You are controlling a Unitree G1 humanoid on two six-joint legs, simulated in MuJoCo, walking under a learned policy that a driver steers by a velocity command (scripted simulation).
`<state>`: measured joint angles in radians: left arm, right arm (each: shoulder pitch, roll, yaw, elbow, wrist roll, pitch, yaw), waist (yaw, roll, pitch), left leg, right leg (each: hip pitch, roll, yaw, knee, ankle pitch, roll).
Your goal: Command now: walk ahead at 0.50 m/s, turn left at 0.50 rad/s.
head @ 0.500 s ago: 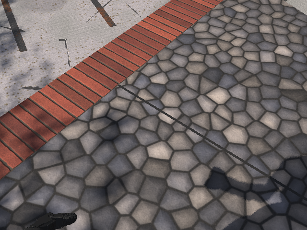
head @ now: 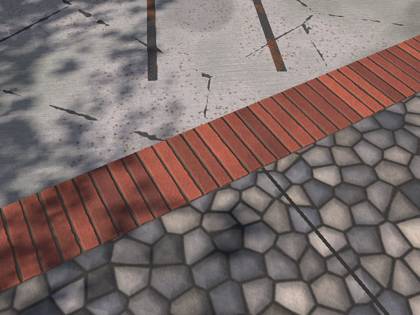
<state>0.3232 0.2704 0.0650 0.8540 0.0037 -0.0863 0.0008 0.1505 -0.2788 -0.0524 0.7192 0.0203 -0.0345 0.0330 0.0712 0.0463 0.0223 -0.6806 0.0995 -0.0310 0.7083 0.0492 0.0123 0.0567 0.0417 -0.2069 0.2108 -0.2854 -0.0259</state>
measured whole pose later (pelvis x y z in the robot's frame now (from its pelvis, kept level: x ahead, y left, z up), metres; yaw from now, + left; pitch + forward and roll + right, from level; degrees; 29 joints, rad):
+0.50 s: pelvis +0.28 +0.05 +0.00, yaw +15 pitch +2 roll +1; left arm 0.06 0.29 0.04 0.72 0.00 -0.09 -0.02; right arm 0.32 -0.28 -0.06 0.71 0.01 -0.05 0.00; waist -0.07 -0.04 0.03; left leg -0.11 -0.11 -0.11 0.35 -0.26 0.08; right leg -0.62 -0.07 0.08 0.60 0.06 0.06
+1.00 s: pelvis +0.46 +0.05 +0.00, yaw +18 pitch +0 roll -1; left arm 0.16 0.22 0.01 0.86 0.01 -0.03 -0.02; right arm 0.20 -0.25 -0.04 0.75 -0.02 0.03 -0.04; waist 0.01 0.02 0.03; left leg -0.28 0.05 -0.07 0.51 -0.21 -0.04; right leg -0.26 0.05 -0.04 0.47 -0.21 -0.04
